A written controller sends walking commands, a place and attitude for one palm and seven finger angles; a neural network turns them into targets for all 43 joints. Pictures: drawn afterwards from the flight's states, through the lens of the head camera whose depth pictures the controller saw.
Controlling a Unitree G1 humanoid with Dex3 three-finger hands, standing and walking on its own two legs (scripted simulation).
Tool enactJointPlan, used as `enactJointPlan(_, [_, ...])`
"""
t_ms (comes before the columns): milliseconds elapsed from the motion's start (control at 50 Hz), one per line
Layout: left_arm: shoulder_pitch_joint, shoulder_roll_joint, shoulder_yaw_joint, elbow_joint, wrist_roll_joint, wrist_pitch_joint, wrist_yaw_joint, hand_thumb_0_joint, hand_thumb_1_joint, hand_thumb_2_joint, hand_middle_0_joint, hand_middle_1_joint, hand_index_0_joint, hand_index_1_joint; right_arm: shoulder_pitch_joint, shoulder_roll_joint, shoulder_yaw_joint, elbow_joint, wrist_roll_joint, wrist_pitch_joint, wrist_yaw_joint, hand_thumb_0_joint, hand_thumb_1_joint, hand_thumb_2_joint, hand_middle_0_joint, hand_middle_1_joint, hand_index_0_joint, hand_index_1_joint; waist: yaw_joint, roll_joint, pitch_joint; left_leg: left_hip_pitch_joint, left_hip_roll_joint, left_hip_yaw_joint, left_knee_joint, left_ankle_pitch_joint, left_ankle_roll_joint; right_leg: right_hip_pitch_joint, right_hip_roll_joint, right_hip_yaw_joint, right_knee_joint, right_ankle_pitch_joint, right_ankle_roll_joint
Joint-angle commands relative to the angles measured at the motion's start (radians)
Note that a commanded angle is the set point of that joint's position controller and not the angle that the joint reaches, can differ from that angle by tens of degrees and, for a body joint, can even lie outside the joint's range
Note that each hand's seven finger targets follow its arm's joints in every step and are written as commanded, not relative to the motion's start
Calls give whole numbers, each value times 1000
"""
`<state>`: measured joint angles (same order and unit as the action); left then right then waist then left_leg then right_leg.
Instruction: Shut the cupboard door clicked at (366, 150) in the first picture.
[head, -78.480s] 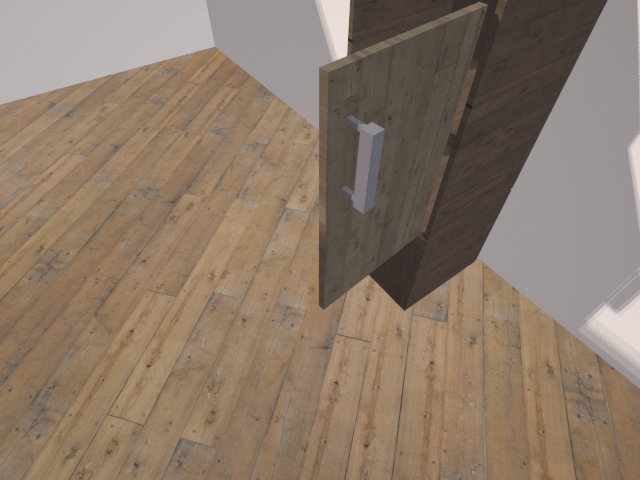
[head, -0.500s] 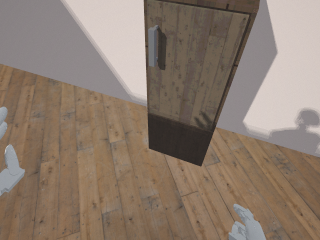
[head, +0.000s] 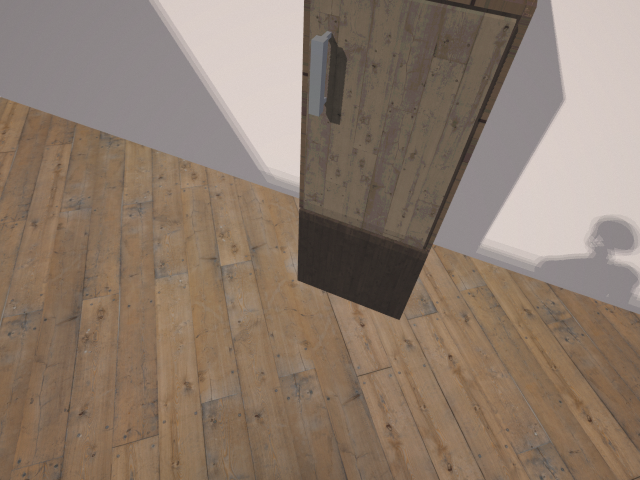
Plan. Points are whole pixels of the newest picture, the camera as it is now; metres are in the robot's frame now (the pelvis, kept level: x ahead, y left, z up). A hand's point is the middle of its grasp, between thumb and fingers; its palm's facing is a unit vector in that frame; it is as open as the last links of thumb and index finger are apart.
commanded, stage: let the arm hang, fingers relaxed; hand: left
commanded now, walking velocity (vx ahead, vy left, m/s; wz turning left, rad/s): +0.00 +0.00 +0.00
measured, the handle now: (321, 74) +0.85 +0.05 +0.09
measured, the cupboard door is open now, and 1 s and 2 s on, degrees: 0 0 0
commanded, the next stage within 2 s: look to check the result in 0.66 s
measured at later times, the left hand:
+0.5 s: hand out of the picture -0.01 +0.16 -0.18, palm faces +0.02 -0.99 -0.15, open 7.4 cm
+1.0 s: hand out of the picture -0.01 +0.19 -0.17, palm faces +0.00 -0.98 -0.20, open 7.4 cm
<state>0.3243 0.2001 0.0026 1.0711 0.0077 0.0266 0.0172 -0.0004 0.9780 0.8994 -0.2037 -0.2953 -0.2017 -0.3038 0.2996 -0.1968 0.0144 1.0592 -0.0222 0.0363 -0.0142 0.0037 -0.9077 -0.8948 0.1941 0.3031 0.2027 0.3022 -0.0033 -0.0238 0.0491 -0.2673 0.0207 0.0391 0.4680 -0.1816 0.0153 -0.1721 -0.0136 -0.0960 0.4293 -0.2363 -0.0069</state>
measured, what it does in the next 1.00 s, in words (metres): stands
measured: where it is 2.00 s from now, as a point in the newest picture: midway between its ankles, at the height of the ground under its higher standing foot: outside the picture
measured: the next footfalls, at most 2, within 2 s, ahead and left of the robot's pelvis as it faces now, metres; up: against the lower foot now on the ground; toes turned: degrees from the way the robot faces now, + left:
none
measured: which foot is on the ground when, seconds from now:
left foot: down 0.00-1.00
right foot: down 0.00-1.00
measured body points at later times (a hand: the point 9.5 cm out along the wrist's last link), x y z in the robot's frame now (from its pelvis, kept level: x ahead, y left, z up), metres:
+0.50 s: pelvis +0.00 +0.01 +0.00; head -0.01 +0.01 +0.45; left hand -0.01 +0.22 -0.16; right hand -0.03 -0.18 -0.16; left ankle +0.04 +0.11 -0.74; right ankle +0.00 -0.12 -0.74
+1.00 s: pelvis +0.02 +0.01 +0.00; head +0.02 +0.01 +0.45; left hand +0.00 +0.24 -0.16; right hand -0.01 -0.21 -0.16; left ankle +0.04 +0.11 -0.74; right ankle +0.00 -0.12 -0.74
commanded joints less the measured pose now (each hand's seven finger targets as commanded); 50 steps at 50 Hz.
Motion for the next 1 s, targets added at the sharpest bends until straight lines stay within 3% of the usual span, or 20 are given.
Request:
enactJointPlan(0, [33, 95, 22, 5, 2, -34, 4, 0, 900, 900, -200, -300, -200, -300, 28, -95, -30, -27, 8, -26, -15, 0, -900, -900, 200, 300, 200, 300, -5, 72, -1, 37, 74, -96, -122, -62, 8, -46, -93, 123, -144, -63, -42])
enactJointPlan(220, [103, 26, 19, 77, 5, -30, 18, 0, 900, 900, -200, -300, -200, -300, 111, -31, -30, 40, 7, -24, -22, 0, -900, -900, 200, 300, 200, 300, -5, -3, 61, 9, 77, -94, -161, -126, 20, -83, -80, 113, -123, -99, -30])
enactJointPlan(380, [117, 1, 25, 66, 10, -30, 22, 0, 900, 900, -200, -300, -200, -300, 111, -13, -33, 41, 5, -32, -23, 0, -900, -900, 200, 300, 200, 300, 1, 34, 80, -22, 80, -110, -191, -166, 25, -83, -69, 112, -93, -60, -23])
enactJointPlan(980, [61, 50, 27, 60, 5, -43, 17, 0, 900, 900, -200, -300, -200, -300, 57, -61, -33, 39, 11, -45, -23, 0, -900, -900, 200, 300, 200, 300, -6, 19, 27, 88, 84, -78, -153, 55, 19, -29, -89, 119, -121, 47, -21])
